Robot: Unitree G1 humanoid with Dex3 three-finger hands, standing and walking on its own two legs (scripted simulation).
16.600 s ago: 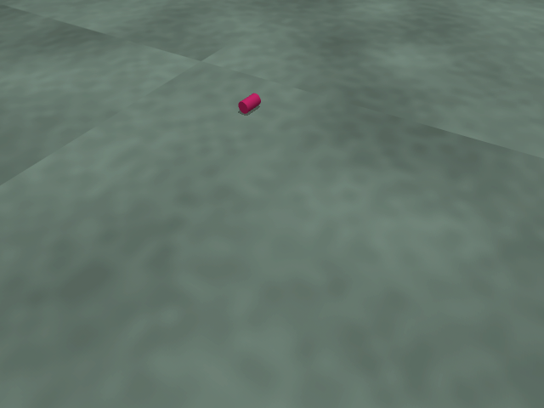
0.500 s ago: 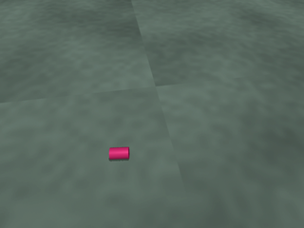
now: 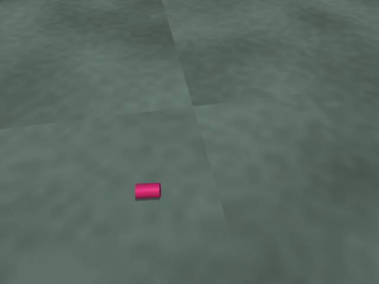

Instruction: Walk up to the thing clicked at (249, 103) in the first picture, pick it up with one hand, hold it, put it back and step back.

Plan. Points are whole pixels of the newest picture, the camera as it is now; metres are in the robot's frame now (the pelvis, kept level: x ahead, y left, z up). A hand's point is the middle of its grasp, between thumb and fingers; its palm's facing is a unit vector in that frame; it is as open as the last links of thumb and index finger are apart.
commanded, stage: walk up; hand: left
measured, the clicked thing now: (148, 190) +0.73 +0.26 -0.74
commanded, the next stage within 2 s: none
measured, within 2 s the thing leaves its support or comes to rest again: neither
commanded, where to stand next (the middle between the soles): +0.36 -0.01 m, yaw +3 degrees
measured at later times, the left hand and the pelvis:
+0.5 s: hand out of the picture +0.13 +0.32 -0.17, palm faces +0.00 -0.95 -0.32, open 7.4 cm; pelvis +0.11 +0.04 -0.01, yaw +2 degrees
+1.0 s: hand (115, 207) +0.34 +0.23 -0.14, palm faces +0.02 -0.93 -0.37, open 7.4 cm; pelvis +0.27 -0.03 -0.01, yaw +1 degrees
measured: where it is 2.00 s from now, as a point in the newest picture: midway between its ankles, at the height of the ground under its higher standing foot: (200, 276)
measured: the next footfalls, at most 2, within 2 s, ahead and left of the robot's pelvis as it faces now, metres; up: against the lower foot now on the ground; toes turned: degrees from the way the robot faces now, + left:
left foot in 0.28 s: +0.15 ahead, +0.15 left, +0.00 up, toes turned +5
right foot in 0.74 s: +0.30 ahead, -0.18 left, +0.00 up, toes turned +2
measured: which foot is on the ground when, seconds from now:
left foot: down 0.00-0.08, up 0.10-0.26, down 0.28-0.76, up 0.78-1.00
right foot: down 0.00-0.30, up 0.32-0.72, down 0.74-1.00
